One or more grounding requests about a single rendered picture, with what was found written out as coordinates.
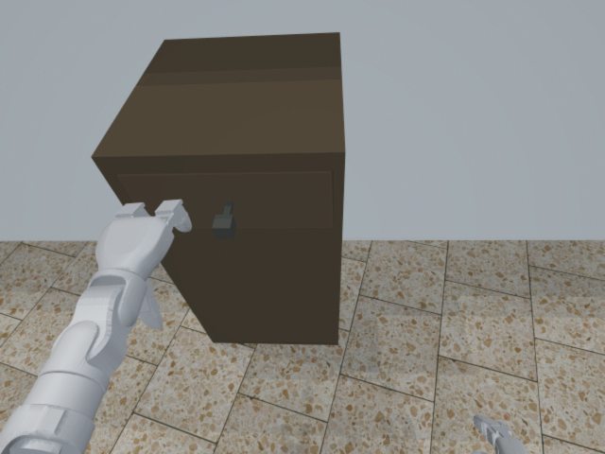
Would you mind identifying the robot left forearm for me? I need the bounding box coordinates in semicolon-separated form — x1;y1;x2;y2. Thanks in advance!
0;269;147;454

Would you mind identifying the left robot hand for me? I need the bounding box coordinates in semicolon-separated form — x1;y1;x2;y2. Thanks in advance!
95;200;192;329

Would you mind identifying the right robot hand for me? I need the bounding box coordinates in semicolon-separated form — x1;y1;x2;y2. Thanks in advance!
472;414;528;454

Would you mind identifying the drawer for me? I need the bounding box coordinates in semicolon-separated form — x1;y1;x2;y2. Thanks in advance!
117;171;331;227

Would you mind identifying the cabinet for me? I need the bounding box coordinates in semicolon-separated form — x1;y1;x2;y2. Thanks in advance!
91;32;345;345

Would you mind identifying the handle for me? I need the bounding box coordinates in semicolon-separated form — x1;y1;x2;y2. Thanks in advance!
212;201;236;239

